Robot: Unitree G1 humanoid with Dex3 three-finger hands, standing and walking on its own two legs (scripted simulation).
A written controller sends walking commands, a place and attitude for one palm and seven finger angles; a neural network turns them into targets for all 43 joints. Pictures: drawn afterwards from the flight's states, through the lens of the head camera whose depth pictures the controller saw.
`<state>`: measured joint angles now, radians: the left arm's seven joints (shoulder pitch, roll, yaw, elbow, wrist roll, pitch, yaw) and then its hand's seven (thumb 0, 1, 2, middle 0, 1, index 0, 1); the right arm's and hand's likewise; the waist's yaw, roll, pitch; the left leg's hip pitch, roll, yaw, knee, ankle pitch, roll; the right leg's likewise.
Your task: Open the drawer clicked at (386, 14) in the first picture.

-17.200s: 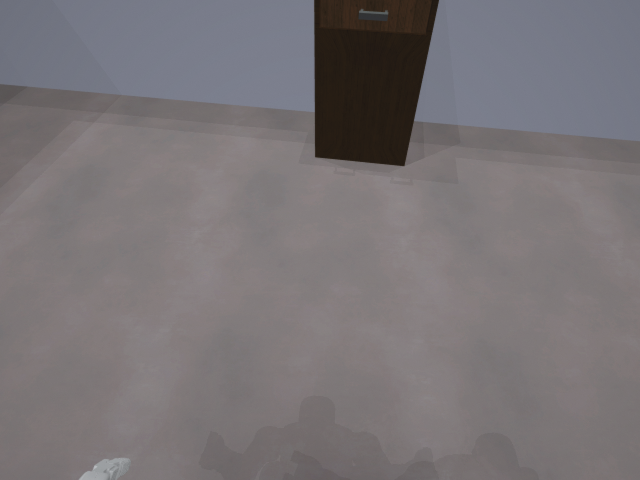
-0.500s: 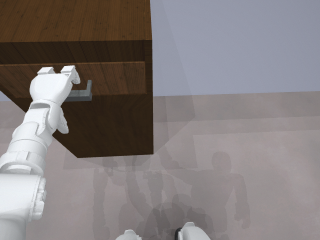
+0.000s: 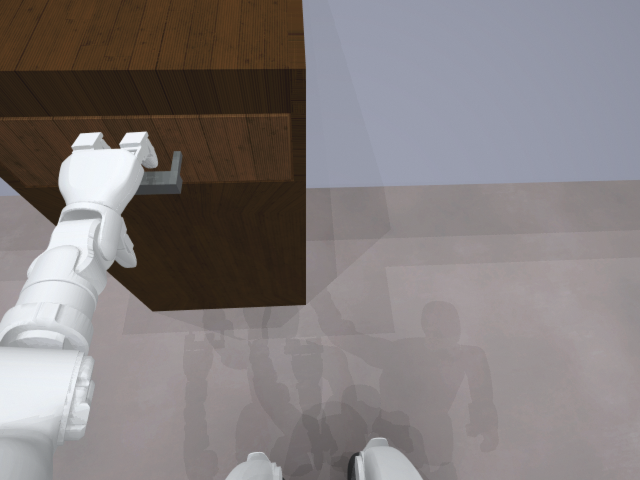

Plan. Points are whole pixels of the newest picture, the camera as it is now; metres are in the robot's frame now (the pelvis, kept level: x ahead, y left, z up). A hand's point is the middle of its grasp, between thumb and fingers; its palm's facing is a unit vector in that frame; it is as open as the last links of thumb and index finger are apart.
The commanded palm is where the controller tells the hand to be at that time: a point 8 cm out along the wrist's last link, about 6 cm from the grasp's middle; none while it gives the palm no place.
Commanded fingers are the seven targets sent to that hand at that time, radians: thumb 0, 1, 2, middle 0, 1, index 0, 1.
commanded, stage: lower the fingers behind the handle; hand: left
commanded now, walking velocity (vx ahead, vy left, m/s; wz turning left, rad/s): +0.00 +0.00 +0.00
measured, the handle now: (142, 171) +0.53 +0.24 +0.00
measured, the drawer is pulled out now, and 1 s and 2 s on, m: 0.00 0.00 0.00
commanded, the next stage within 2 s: lift the fingers back up to retry in 0.74 s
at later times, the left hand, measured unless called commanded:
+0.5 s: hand (124, 203) +0.47 +0.25 +0.00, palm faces -0.05 +0.02 -1.00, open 13.8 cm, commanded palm +0.45 +0.25 +0.03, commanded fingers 0.00 -0.50 0.30 -0.30 -1.20 -0.30 -1.20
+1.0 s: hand (124, 202) +0.47 +0.25 +0.01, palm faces -0.08 +0.01 -1.00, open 13.8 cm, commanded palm +0.46 +0.24 +0.05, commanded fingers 0.00 -0.50 0.30 -0.30 -1.20 -0.30 -1.20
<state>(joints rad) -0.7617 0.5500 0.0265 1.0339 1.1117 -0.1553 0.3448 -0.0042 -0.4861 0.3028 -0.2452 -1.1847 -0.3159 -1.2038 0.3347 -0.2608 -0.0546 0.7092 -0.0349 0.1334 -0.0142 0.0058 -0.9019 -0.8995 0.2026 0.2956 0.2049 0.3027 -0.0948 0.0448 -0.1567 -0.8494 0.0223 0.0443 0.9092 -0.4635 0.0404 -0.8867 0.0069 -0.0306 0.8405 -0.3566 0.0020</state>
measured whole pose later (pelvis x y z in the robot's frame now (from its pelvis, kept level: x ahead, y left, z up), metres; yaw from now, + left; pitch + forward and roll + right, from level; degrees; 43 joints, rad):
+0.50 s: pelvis -0.03 +0.00 -0.02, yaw +0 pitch +25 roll -2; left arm -0.87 0.59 0.00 1.08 1.11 -0.13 0.33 0.00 -0.49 0.30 -0.19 -1.26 -0.32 -1.20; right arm 0.34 -0.27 -0.03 0.68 -0.02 0.11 -0.03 0.01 -0.90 -0.90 0.20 0.30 0.20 0.30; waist -0.11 0.05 -0.16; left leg -0.99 0.02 0.04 1.03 -0.48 0.04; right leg -1.03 0.00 -0.04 0.96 -0.37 0.00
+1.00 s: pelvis -0.03 +0.00 -0.02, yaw +1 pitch +25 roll -2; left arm -0.90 0.61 -0.01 1.08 1.09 -0.12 0.28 0.00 -0.49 0.30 -0.20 -1.24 -0.32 -1.20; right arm 0.36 -0.27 -0.03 0.69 -0.02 0.09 -0.04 0.01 -0.90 -0.90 0.20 0.30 0.20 0.30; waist -0.13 0.06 -0.14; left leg -1.00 0.02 0.03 1.02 -0.46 0.04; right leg -1.03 0.00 -0.04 0.95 -0.35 0.00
